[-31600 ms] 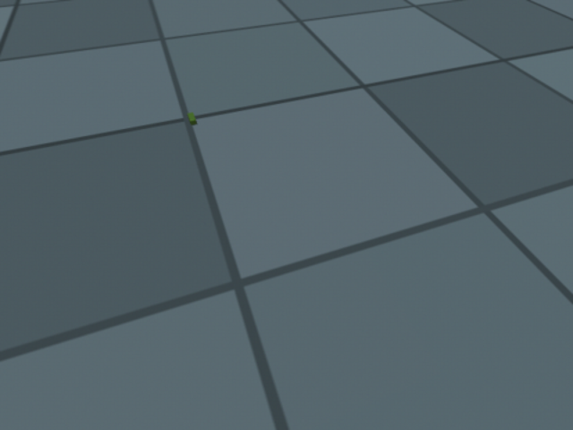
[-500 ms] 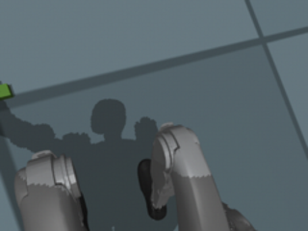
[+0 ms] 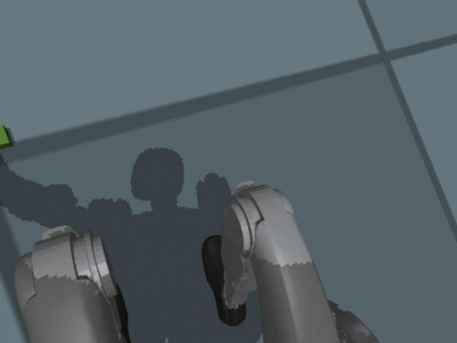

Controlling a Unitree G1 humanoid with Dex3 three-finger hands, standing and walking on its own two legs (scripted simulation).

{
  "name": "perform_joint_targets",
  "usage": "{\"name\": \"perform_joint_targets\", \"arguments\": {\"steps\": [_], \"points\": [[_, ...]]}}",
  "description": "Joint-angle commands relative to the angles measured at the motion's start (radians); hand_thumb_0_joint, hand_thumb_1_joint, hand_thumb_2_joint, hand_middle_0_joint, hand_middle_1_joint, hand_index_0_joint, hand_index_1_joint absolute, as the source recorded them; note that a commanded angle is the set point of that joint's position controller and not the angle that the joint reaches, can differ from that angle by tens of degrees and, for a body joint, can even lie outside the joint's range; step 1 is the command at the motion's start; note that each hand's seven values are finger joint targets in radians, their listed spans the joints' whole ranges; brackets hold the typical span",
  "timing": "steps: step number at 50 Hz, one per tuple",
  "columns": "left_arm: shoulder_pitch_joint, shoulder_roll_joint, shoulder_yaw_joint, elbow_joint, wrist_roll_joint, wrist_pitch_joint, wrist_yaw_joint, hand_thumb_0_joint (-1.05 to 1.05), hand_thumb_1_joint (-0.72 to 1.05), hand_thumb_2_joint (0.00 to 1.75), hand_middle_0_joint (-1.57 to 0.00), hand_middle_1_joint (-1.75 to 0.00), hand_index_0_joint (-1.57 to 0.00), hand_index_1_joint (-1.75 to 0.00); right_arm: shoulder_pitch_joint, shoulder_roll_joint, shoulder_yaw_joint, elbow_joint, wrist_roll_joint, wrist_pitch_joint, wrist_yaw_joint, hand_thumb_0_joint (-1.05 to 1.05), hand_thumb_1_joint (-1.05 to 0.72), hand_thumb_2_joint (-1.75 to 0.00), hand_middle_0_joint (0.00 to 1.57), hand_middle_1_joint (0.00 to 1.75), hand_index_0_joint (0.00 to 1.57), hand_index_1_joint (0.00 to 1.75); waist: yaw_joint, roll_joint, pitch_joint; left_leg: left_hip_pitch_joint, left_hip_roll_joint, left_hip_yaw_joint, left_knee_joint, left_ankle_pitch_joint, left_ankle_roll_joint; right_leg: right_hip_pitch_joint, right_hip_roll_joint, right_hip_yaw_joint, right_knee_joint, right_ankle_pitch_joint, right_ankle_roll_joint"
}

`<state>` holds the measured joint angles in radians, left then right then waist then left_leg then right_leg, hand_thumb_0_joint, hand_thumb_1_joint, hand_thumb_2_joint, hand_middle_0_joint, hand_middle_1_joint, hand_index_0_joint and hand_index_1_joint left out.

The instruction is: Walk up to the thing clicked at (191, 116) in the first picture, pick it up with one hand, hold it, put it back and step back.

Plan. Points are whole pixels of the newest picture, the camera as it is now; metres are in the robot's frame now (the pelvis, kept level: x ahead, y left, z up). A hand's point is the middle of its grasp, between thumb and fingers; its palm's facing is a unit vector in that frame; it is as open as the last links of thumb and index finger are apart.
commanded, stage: rise first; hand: left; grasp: from above
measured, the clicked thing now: out of the picture +0.49 +0.33 -0.30
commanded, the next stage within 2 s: approach in 1.20 s
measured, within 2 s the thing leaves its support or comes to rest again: neither
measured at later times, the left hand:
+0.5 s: hand out of the picture +0.45 +0.37 -0.18, palm faces -0.42 -0.13 -0.90, open 12.8 cm
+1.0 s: hand out of the picture +0.45 +0.37 -0.18, palm faces -0.42 -0.13 -0.90, open 13.0 cm
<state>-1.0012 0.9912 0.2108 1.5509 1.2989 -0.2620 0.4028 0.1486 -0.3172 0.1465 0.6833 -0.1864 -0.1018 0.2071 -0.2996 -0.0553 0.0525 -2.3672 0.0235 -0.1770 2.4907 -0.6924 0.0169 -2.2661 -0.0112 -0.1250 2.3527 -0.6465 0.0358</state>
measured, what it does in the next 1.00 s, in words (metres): stands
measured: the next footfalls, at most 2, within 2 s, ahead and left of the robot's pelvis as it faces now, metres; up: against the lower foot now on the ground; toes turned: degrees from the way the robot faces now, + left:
none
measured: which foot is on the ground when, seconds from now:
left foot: down 0.00-1.00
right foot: down 0.00-1.00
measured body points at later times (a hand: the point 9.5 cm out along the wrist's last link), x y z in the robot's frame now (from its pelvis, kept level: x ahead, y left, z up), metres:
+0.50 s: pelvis +0.00 +0.00 +0.00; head +0.26 +0.10 +0.36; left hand +0.47 +0.37 -0.13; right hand +0.07 -0.27 -0.08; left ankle +0.07 +0.12 -0.28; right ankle +0.11 -0.12 -0.28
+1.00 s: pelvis +0.00 +0.00 +0.00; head +0.25 +0.10 +0.36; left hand +0.47 +0.37 -0.13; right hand +0.06 -0.27 -0.08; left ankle +0.07 +0.12 -0.28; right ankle +0.11 -0.12 -0.28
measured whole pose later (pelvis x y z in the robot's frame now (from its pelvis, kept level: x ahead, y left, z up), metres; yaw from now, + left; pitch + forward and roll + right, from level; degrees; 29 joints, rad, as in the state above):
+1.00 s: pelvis +0.00 +0.00 +0.00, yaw +0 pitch +32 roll -12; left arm -1.00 0.98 0.20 1.53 1.30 -0.27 0.40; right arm 0.15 -0.32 0.15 0.68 -0.18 -0.10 0.21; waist -0.30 -0.05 0.05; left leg -2.37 0.02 -0.18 2.49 -0.69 0.01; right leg -2.26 -0.01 -0.13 2.35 -0.65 0.04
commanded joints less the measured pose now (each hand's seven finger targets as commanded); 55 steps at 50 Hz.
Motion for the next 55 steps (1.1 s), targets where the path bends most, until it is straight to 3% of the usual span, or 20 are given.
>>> {"name": "perform_joint_targets", "arguments": {"steps": [1,6,8,10,11,13,16,18,23,25,31,32,35,41,42,43,46,48,54,55], "points": [[-0.273,0.278,0.015,-0.172,-0.030,-0.002,0.026,0.00,-0.27,0.78,-0.30,-0.77,-0.30,-0.77,0.194,-0.284,-0.093,-0.004,0.005,-0.004,-0.009,0.00,-0.88,-0.89,0.20,0.30,0.20,0.30,-0.001,0.433,-0.699,0.558,-0.012,0.089,-0.263,0.204,0.005,0.316,0.042,-0.073,-0.204,0.204,-0.058],[-0.264,0.268,0.004,-0.161,-0.026,-0.003,0.022,0.00,-0.30,0.81,-0.28,-0.78,-0.28,-0.78,0.197,-0.288,-0.092,0.000,0.007,0.002,-0.009,0.00,-0.88,-0.89,0.20,0.30,0.20,0.30,0.001,0.433,-0.678,0.545,-0.013,0.086,-0.271,0.199,0.003,0.309,0.041,-0.076,-0.201,0.199,-0.062],[-0.251,0.281,0.021,-0.179,-0.030,-0.005,0.029,0.00,-0.30,0.81,-0.28,-0.78,-0.27,-0.79,0.194,-0.287,-0.096,-0.004,0.009,0.004,-0.009,0.00,-0.88,-0.89,0.20,0.30,0.20,0.30,0.025,0.456,-0.713,0.571,-0.014,0.083,-0.275,0.227,-0.001,0.309,0.040,-0.077,-0.190,0.218,-0.065],[-0.251,0.236,-0.012,-0.147,-0.023,-0.001,0.025,0.00,-0.31,0.82,-0.27,-0.79,-0.26,-0.79,0.214,-0.286,-0.096,0.011,0.007,0.006,-0.006,0.00,-0.88,-0.89,0.20,0.30,0.20,0.30,-0.004,0.449,-0.658,0.551,-0.017,0.085,-0.270,0.222,-0.001,0.289,0.039,-0.080,-0.193,0.215,-0.066],[-0.251,0.268,0.018,-0.149,-0.023,-0.001,0.031,0.00,-0.31,0.82,-0.27,-0.79,-0.26,-0.80,0.200,-0.290,-0.099,-0.003,0.007,0.007,-0.006,0.00,-0.88,-0.89,0.20,0.30,0.20,0.30,0.002,0.421,-0.663,0.537,-0.014,0.085,-0.271,0.208,0.003,0.293,0.041,-0.079,-0.200,0.204,-0.065],[-0.275,0.257,0.004,-0.172,-0.027,-0.006,0.034,0.00,-0.29,0.80,-0.30,-0.76,-0.29,-0.77,0.201,-0.285,-0.095,0.005,0.008,0.006,-0.005,0.00,-0.88,-0.89,0.20,0.30,0.20,0.30,0.006,0.435,-0.675,0.546,-0.016,0.086,-0.274,0.207,0.002,0.298,0.040,-0.076,-0.198,0.205,-0.064],[-0.271,0.298,0.034,-0.165,-0.020,-0.007,0.046,0.00,-0.30,0.81,-0.28,-0.78,-0.28,-0.78,0.192,-0.296,-0.095,-0.006,0.010,0.005,-0.008,0.00,-0.88,-0.89,0.20,0.30,0.20,0.30,0.011,0.433,-0.684,0.555,-0.016,0.081,-0.270,0.211,0.001,0.296,0.039,-0.078,-0.193,0.206,-0.066],[-0.258,0.238,0.003,-0.140,-0.022,-0.004,0.044,0.00,-0.30,0.81,-0.28,-0.77,-0.27,-0.78,0.200,-0.286,-0.099,-0.001,0.007,0.001,-0.003,0.00,-0.88,-0.89,0.20,0.30,0.20,0.30,-0.004,0.443,-0.659,0.559,-0.016,0.083,-0.270,0.216,0.000,0.282,0.038,-0.078,-0.190,0.209,-0.064],[-0.263,0.295,0.034,-0.149,-0.022,0.002,0.048,0.00,-0.30,0.81,-0.28,-0.78,-0.27,-0.79,0.199,-0.288,-0.097,-0.003,0.008,0.000,-0.002,0.00,-0.88,-0.89,0.20,0.30,0.20,0.30,0.010,0.426,-0.694,0.548,-0.016,0.095,-0.261,0.227,0.006,0.321,0.040,-0.067,-0.202,0.224,-0.063],[-0.284,0.253,0.004,-0.147,-0.023,0.004,0.038,0.00,-0.30,0.80,-0.27,-0.80,-0.27,-0.80,0.200,-0.286,-0.095,-0.002,0.006,-0.003,0.000,0.00,-0.88,-0.89,0.20,0.30,0.20,0.30,-0.015,0.425,-0.669,0.549,-0.015,0.090,-0.265,0.215,0.005,0.300,0.041,-0.072,-0.201,0.214,-0.062],[-0.256,0.275,0.023,-0.141,-0.030,0.001,0.034,0.00,-0.32,0.82,-0.25,-0.81,-0.25,-0.81,0.199,-0.288,-0.096,-0.005,0.006,0.002,-0.005,0.00,-0.88,-0.89,0.20,0.30,0.20,0.30,0.002,0.402,-0.676,0.512,-0.017,0.096,-0.256,0.194,0.010,0.325,0.043,-0.069,-0.209,0.200,-0.062],[-0.275,0.240,-0.010,-0.166,-0.032,-0.003,0.030,0.00,-0.32,0.83,-0.26,-0.80,-0.25,-0.80,0.196,-0.272,-0.088,0.006,0.005,0.003,-0.004,0.00,-0.88,-0.89,0.20,0.30,0.20,0.30,0.003,0.419,-0.688,0.522,-0.017,0.097,-0.265,0.196,0.007,0.329,0.044,-0.069,-0.209,0.203,-0.062],[-0.266,0.286,0.011,-0.136,-0.025,-0.002,0.024,0.00,-0.34,0.84,-0.24,-0.82,-0.23,-0.82,0.195,-0.299,-0.093,-0.007,0.010,-0.002,-0.008,0.00,-0.88,-0.89,0.20,0.30,0.20,0.30,-0.005,0.408,-0.650,0.517,-0.017,0.090,-0.259,0.191,0.008,0.300,0.041,-0.073,-0.206,0.191,-0.063],[-0.271,0.279,0.010,-0.136,-0.026,-0.003,0.035,0.00,-0.34,0.84,-0.24,-0.82,-0.24,-0.82,0.200,-0.293,-0.085,-0.007,0.007,0.000,-0.006,0.00,-0.88,-0.89,0.20,0.30,0.20,0.30,-0.005,0.420,-0.665,0.541,-0.016,0.086,-0.265,0.213,0.004,0.307,0.042,-0.077,-0.201,0.208,-0.064],[-0.254,0.312,0.035,-0.130,-0.019,0.000,0.036,0.00,-0.33,0.83,-0.24,-0.82,-0.24,-0.82,0.204,-0.297,-0.089,-0.001,0.007,0.001,-0.006,0.00,-0.88,-0.89,0.20,0.30,0.20,0.30,0.002,0.428,-0.662,0.547,-0.014,0.086,-0.270,0.203,0.003,0.305,0.042,-0.073,-0.199,0.198,-0.065],[-0.272,0.271,0.004,-0.155,-0.022,-0.003,0.034,0.00,-0.34,0.84,-0.25,-0.81,-0.24,-0.81,0.205,-0.287,-0.086,0.006,0.007,0.003,-0.006,0.00,-0.88,-0.89,0.20,0.30,0.20,0.30,0.007,0.442,-0.673,0.548,-0.017,0.087,-0.272,0.208,0.000,0.299,0.043,-0.076,-0.197,0.202,-0.065],[-0.264,0.302,0.029,-0.153,-0.022,0.001,0.038,0.00,-0.35,0.85,-0.23,-0.82,-0.22,-0.83,0.189,-0.296,-0.093,-0.012,0.010,0.001,-0.008,0.00,-0.88,-0.89,0.20,0.30,0.20,0.30,0.009,0.436,-0.682,0.551,-0.015,0.081,-0.275,0.197,0.002,0.296,0.040,-0.078,-0.197,0.194,-0.066],[-0.269,0.253,-0.004,-0.166,-0.025,-0.002,0.034,0.00,-0.35,0.85,-0.23,-0.82,-0.22,-0.83,0.205,-0.281,-0.090,0.008,0.009,0.005,-0.005,0.00,-0.88,-0.89,0.20,0.30,0.20,0.30,0.007,0.458,-0.701,0.568,-0.016,0.085,-0.275,0.223,-0.001,0.309,0.042,-0.077,-0.191,0.219,-0.064],[-0.284,0.271,0.010,-0.149,-0.028,-0.001,0.034,0.00,-0.35,0.85,-0.23,-0.82,-0.22,-0.83,0.193,-0.297,-0.090,-0.007,0.006,0.002,-0.006,0.00,-0.87,-0.89,0.20,0.30,0.20,0.30,-0.011,0.431,-0.668,0.556,-0.014,0.077,-0.272,0.209,0.002,0.286,0.040,-0.082,-0.196,0.203,-0.061],[-0.289,0.252,-0.013,-0.137,-0.025,-0.003,0.033,0.00,-0.36,0.85,-0.23,-0.82,-0.22,-0.83,0.192,-0.290,-0.085,-0.004,0.008,0.000,-0.005,0.00,-0.88,-0.89,0.20,0.30,0.20,0.30,-0.013,0.438,-0.652,0.540,-0.016,0.082,-0.271,0.193,0.003,0.287,0.041,-0.075,-0.198,0.195,-0.064]]}}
